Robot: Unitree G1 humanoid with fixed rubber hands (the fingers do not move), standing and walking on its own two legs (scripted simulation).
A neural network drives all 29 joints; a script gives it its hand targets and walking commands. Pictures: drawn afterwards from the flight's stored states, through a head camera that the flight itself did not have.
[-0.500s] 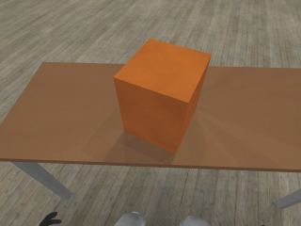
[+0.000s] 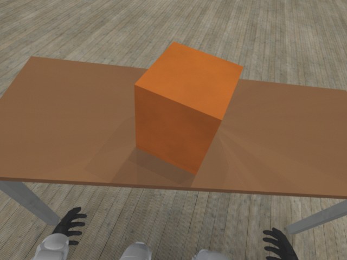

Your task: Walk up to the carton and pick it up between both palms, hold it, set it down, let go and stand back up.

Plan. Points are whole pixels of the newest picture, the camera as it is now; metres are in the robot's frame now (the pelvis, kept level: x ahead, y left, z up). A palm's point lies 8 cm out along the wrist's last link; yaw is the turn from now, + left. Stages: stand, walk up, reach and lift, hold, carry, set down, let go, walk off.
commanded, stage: reach and lift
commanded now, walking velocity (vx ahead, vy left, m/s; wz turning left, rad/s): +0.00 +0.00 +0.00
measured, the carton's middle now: (185, 110) +0.49 -0.01 +0.03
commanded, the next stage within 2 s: none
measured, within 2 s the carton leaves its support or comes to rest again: neither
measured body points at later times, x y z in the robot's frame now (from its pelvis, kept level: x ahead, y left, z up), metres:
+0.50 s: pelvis -0.03 +0.03 +0.00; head +0.00 +0.07 +0.45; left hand +0.18 +0.30 -0.08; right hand +0.16 -0.21 -0.05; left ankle +0.05 +0.09 -0.70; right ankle +0.05 -0.14 -0.70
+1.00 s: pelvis -0.02 +0.02 +0.01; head +0.01 +0.06 +0.45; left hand +0.22 +0.29 -0.03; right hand +0.17 -0.16 -0.02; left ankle +0.05 +0.09 -0.70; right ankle +0.05 -0.15 -0.70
